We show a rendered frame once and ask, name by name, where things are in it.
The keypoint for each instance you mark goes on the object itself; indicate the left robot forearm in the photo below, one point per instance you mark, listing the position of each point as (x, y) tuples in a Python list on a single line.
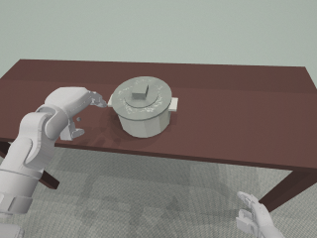
[(28, 157)]

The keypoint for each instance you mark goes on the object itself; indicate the knob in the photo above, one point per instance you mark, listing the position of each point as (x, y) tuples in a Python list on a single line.
[(140, 90)]

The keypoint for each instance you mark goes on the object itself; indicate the right robot forearm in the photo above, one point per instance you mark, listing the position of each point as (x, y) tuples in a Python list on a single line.
[(268, 231)]

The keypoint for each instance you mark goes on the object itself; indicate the robot right hand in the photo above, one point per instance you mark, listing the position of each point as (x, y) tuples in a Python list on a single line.
[(251, 222)]

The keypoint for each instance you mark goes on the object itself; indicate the table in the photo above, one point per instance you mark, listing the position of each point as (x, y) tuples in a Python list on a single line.
[(262, 116)]

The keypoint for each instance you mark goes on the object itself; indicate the lid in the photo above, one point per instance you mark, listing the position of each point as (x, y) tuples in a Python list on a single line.
[(141, 108)]

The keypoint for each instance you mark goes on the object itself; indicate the robot left hand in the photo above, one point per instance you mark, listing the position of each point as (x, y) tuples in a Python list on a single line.
[(72, 100)]

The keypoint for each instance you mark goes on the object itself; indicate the pot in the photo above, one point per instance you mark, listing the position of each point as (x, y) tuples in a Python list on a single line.
[(148, 128)]

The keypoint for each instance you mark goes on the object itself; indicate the robot left upper arm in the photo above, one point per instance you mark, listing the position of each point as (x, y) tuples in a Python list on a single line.
[(8, 230)]

